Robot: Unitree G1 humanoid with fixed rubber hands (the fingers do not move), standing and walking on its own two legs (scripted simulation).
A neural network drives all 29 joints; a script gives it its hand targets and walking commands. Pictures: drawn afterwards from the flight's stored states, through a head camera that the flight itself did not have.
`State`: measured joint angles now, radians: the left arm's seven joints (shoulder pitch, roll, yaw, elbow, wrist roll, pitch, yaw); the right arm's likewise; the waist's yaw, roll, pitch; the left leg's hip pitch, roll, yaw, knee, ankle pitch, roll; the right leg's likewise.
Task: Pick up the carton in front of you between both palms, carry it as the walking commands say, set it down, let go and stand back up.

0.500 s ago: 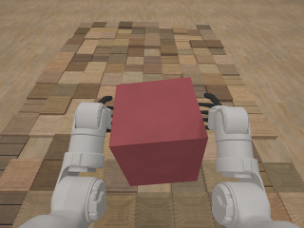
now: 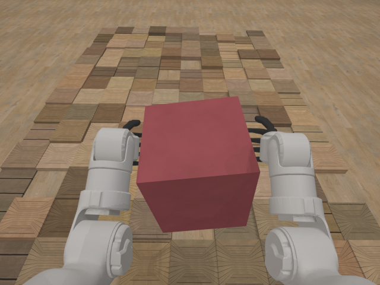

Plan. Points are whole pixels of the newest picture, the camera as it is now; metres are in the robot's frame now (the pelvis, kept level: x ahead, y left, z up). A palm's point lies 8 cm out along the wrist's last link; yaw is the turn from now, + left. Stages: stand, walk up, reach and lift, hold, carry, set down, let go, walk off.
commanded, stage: carry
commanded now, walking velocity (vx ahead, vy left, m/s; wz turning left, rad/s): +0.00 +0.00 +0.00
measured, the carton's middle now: (198, 168) +0.37 +0.00 +0.04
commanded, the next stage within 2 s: none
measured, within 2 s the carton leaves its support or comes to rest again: neither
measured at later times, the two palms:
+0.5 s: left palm (147, 120) +0.41 +0.11 +0.16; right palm (286, 119) +0.41 -0.19 +0.17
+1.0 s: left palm (141, 76) +0.67 +0.17 +0.11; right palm (237, 78) +0.66 -0.12 +0.12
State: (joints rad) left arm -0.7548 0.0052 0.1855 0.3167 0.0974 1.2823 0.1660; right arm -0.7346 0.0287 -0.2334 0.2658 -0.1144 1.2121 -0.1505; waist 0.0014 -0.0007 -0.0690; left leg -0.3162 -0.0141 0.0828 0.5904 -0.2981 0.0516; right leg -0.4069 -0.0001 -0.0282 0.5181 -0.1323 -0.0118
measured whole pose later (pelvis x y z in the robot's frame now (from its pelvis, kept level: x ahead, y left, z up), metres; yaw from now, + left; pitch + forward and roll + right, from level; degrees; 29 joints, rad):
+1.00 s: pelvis +0.29 +0.03 +0.00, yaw -2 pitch +5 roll -2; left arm -0.88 0.04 0.22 0.39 0.09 1.32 0.18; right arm -0.83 0.05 -0.29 0.30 -0.15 1.24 -0.15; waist -0.01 -0.01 -0.02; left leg -0.42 0.00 0.14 0.51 -0.09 0.11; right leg -0.43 -0.01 -0.04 1.08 -0.43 -0.01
